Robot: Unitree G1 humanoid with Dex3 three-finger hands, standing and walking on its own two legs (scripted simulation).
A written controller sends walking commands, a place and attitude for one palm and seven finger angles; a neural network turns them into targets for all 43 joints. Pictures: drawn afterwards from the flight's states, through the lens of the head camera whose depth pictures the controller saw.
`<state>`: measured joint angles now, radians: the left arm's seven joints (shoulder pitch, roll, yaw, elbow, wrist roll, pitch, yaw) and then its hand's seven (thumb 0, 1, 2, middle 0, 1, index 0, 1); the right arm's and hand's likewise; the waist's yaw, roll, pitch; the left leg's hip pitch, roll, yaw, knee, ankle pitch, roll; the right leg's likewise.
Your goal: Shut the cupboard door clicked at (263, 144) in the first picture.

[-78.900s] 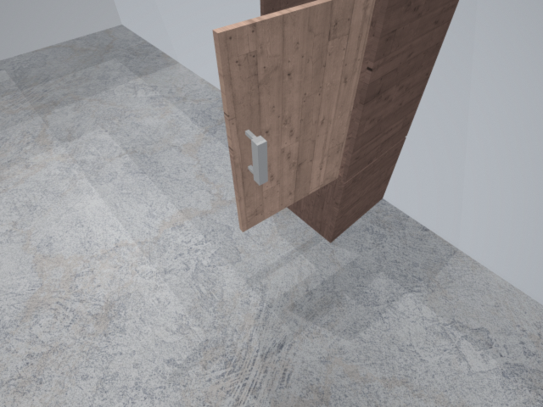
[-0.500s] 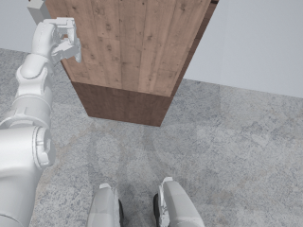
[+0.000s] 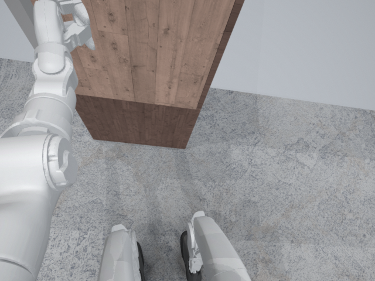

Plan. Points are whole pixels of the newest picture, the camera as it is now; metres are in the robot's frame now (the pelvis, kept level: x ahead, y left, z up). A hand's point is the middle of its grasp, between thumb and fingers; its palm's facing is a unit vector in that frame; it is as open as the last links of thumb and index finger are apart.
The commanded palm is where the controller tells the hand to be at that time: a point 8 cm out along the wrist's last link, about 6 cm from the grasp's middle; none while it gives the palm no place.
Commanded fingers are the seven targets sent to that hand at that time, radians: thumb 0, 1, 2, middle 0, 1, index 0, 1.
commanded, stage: pull the fist back off the door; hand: left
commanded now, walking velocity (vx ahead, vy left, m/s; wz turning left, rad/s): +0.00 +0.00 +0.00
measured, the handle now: (32, 11) +0.63 +0.20 +0.10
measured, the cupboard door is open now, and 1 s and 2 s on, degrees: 0 0 0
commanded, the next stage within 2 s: draw the hand back to the body in 0.64 s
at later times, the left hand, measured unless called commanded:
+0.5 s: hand (86, 59) +0.52 +0.11 +0.10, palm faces +0.03 -1.00 -0.02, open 3.1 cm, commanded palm +0.48 +0.15 +0.10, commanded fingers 0.00 0.90 0.90 -1.30 -1.50 -1.30 -1.50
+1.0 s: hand (68, 77) +0.45 +0.12 +0.14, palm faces +0.04 -1.00 -0.05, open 3.1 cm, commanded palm +0.41 +0.18 +0.15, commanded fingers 0.00 0.90 0.90 -1.30 -1.50 -1.30 -1.50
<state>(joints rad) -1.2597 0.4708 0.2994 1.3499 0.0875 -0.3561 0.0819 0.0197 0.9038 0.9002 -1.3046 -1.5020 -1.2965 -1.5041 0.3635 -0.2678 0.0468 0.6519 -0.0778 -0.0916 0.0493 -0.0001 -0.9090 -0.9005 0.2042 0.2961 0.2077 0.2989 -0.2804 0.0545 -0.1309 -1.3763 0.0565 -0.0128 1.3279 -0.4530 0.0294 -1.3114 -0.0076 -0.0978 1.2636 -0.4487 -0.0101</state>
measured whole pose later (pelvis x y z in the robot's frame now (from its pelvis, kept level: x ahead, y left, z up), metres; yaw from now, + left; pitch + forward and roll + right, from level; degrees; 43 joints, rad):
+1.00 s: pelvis +0.05 -0.02 +0.07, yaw +0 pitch +15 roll +0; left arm -0.42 0.19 0.18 0.68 -0.14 -0.41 -0.07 0.02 0.90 0.90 -1.30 -1.50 -1.30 -1.50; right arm 0.32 -0.23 0.00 0.59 0.03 0.05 0.00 0.00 -0.91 -0.90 0.20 0.30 0.21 0.30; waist -0.06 0.05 -0.12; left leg -0.83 0.05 0.05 1.01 -0.44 0.00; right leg -0.83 0.00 -0.04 1.01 -0.46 -0.02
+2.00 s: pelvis +0.09 +0.00 +0.14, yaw +2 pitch -4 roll +0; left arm 0.46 0.35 0.35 -0.37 -0.07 -0.03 0.10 0.02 0.89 0.90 -0.39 -0.50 -0.38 -0.50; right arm 0.21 -0.23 0.03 0.63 0.01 -0.06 -0.07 0.01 -0.91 -0.90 0.20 0.30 0.21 0.30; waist 0.08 0.08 0.00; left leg -0.11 0.00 0.04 0.42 -0.25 0.01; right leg -0.08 -0.02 -0.06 0.41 -0.26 0.00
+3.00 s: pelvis +0.03 +0.02 +0.13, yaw +2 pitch +0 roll -1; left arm 0.55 0.41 0.41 -0.46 -0.05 -0.16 0.14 0.02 0.89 0.90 -0.22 -0.30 -0.21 -0.31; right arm 0.20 -0.22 0.00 0.55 0.02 0.01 -0.09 0.01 -0.91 -0.90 0.20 0.30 0.21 0.30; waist 0.00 0.02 -0.01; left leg -0.35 0.00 0.06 0.54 -0.21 0.05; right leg -0.31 -0.03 -0.04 0.51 -0.20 0.03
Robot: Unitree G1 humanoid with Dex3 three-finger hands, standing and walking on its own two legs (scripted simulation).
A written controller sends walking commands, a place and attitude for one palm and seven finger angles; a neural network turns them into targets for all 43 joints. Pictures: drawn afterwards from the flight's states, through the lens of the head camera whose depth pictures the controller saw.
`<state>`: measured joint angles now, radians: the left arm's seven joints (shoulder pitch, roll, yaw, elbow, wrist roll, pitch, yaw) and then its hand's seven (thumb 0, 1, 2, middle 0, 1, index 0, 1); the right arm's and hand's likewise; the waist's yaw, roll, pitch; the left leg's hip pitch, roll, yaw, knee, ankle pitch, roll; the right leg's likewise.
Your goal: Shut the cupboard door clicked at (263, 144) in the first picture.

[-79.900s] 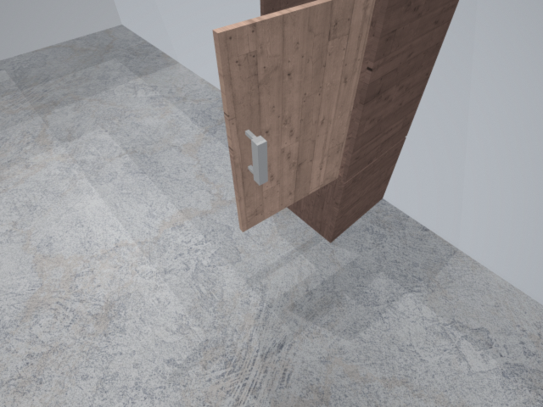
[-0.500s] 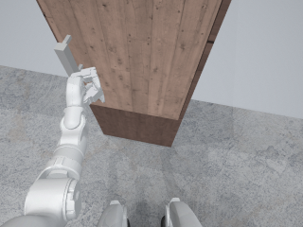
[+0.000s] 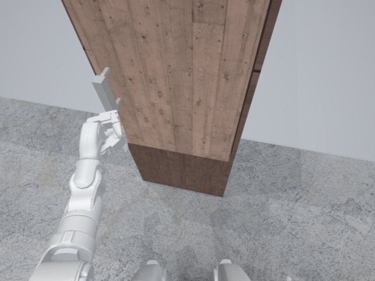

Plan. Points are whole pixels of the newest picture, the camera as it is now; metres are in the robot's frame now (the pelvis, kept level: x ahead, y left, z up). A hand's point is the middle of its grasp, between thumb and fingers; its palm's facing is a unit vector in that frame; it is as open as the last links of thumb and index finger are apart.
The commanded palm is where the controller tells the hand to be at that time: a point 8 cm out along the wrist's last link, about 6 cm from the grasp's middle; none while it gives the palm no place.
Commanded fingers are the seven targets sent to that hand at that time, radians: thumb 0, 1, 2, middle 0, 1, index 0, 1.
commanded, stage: draw the hand back to the body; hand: left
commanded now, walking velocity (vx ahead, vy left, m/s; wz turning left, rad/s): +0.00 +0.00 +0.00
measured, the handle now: (109, 92) +0.59 +0.21 +0.03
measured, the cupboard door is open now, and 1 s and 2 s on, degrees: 0 0 0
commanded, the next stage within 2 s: step back with the hand held close in 1.34 s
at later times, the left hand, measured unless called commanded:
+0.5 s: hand (51, 170) +0.29 +0.22 +0.14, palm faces +0.22 -0.94 -0.25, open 3.2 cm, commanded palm +0.25 +0.27 +0.16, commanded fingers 0.00 0.90 0.90 -0.81 -0.96 -0.81 -0.96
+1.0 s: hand out of the picture +0.21 +0.29 +0.23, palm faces +0.49 -0.76 -0.43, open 6.4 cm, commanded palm +0.17 +0.32 +0.24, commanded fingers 0.00 0.90 0.90 -0.20 -0.30 -0.20 -0.30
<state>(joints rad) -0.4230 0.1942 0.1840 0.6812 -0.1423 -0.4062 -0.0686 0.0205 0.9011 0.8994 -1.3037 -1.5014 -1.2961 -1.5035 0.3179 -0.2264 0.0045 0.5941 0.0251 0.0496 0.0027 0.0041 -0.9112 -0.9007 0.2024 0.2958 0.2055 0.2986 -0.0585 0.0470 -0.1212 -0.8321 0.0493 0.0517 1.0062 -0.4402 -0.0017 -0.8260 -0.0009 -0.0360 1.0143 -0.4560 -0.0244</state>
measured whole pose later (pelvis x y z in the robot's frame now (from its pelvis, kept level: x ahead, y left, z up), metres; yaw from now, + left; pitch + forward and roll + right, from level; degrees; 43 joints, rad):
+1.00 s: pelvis +0.04 +0.02 +0.07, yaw +2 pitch -4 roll +0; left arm 0.46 0.35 0.35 -0.37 -0.07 -0.03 0.10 0.02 0.89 0.90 -0.39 -0.50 -0.38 -0.50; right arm 0.21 -0.23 0.03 0.63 0.01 -0.06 -0.07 0.01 -0.91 -0.90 0.20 0.30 0.21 0.30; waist 0.08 0.08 0.00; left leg -0.11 0.00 0.04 0.42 -0.25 0.01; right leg -0.08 -0.02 -0.06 0.41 -0.26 0.00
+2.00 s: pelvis -0.02 +0.03 +0.06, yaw +1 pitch +0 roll -1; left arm 0.55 0.41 0.41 -0.46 -0.05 -0.16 0.14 0.02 0.89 0.90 -0.22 -0.30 -0.21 -0.31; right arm 0.20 -0.22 0.00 0.55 0.02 0.01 -0.09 0.01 -0.91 -0.90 0.20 0.30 0.21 0.30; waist 0.00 0.02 -0.01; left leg -0.35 0.00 0.06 0.54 -0.21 0.05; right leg -0.31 -0.03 -0.04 0.51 -0.20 0.03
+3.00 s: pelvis -0.16 +0.04 +0.05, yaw +1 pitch +0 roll -4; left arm 0.60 0.48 0.44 -0.52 -0.06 -0.24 0.15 0.01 0.88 0.90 -0.22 -0.30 -0.22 -0.31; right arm 0.27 -0.24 -0.01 0.62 -0.01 -0.05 -0.10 0.01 -0.91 -0.90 0.21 0.30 0.21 0.30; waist -0.01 0.01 -0.11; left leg -0.46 0.02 -0.04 0.65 -0.25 -0.01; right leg -0.18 0.06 0.02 0.55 -0.37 0.01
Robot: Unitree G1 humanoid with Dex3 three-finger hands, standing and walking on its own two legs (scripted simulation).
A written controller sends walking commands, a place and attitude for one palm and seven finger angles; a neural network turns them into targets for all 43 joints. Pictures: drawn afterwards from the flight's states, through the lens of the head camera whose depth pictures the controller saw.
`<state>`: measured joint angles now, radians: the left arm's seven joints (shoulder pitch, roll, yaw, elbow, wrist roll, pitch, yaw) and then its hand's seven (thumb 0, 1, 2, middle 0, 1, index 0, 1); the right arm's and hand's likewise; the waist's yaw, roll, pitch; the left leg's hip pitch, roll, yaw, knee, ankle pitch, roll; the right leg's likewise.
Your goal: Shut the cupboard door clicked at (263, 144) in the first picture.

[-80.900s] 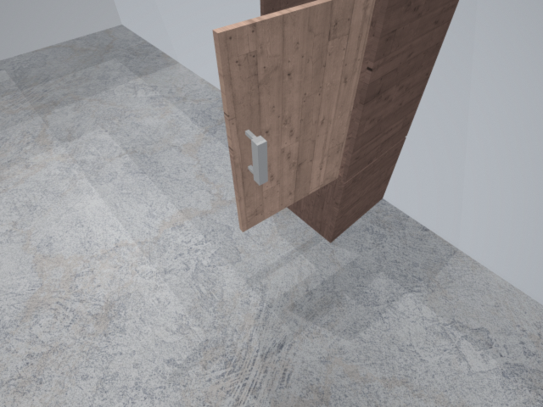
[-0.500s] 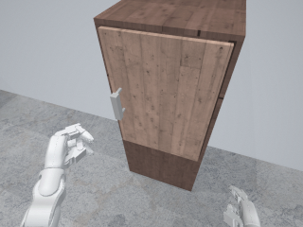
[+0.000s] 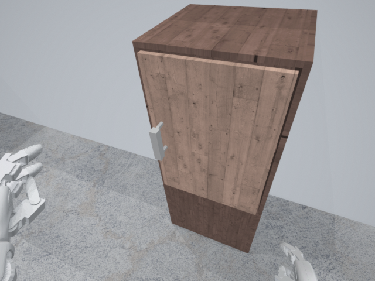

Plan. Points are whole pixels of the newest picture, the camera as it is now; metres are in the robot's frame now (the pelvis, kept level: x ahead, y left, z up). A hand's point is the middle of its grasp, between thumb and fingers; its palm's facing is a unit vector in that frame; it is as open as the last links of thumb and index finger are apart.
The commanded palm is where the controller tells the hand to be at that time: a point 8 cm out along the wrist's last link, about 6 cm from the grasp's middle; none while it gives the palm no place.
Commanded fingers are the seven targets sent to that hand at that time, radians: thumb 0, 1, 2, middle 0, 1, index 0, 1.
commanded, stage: draw the hand back to the body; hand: left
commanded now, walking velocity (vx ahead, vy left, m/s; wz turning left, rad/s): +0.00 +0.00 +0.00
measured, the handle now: (160, 140) +0.55 +0.18 -0.04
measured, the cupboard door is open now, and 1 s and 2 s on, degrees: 0 0 0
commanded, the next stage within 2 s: step back with the hand held close in 0.34 s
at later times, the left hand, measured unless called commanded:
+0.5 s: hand (46, 211) +0.17 +0.25 +0.16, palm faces +0.47 -0.79 -0.40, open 7.4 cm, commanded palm +0.12 +0.28 +0.17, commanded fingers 0.00 0.90 0.90 -0.20 -0.30 -0.20 -0.30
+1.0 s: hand (18, 227) +0.14 +0.29 +0.15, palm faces +0.41 -0.78 -0.47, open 7.4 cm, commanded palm +0.08 +0.32 +0.17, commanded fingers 0.00 0.90 0.90 -0.20 -0.30 -0.20 -0.30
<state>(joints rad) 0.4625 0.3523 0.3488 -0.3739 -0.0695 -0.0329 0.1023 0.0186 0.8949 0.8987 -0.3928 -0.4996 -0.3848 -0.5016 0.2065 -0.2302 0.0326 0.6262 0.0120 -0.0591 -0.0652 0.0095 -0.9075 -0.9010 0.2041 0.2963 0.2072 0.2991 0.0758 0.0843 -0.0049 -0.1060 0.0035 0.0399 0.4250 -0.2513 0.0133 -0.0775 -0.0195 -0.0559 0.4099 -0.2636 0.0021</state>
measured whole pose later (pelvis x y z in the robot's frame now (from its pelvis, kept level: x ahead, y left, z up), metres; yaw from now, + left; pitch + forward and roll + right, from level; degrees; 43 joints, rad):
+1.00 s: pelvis -0.06 +0.02 -0.01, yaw -1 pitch +0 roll -1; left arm 0.55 0.41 0.41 -0.46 -0.05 -0.16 0.14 0.02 0.89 0.90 -0.22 -0.30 -0.21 -0.31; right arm 0.20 -0.22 0.00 0.55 0.02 0.01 -0.09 0.01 -0.91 -0.90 0.20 0.30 0.21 0.30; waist 0.00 0.02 -0.01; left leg -0.35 0.00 0.06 0.54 -0.21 0.05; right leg -0.31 -0.03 -0.04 0.51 -0.20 0.03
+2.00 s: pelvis -0.20 +0.03 -0.02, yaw -1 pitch +0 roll -4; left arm 0.60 0.48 0.44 -0.52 -0.06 -0.24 0.15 0.01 0.88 0.90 -0.22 -0.30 -0.22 -0.31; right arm 0.27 -0.24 -0.01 0.62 -0.01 -0.05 -0.10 0.01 -0.91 -0.90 0.21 0.30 0.21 0.30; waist -0.01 0.01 -0.11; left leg -0.46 0.02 -0.04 0.65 -0.25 -0.01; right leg -0.18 0.06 0.02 0.55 -0.37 0.01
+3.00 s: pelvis -0.27 +0.05 -0.02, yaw +2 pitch -2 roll -1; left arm 0.26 0.15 0.02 0.81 0.01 0.07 0.02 -0.01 0.96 0.90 -0.21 -0.30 -0.20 -0.30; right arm 0.24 -0.23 0.00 0.89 -0.03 0.03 -0.01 0.00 -0.91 -0.90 0.20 0.30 0.20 0.30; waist -0.03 -0.03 0.04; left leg -0.35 0.00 0.00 0.62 -0.23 0.01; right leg -0.23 0.04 -0.08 0.61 -0.34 -0.05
